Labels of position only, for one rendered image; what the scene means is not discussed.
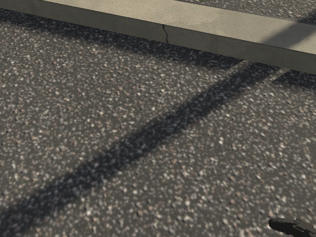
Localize robot right hand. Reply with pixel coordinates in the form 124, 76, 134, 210
269, 218, 316, 237

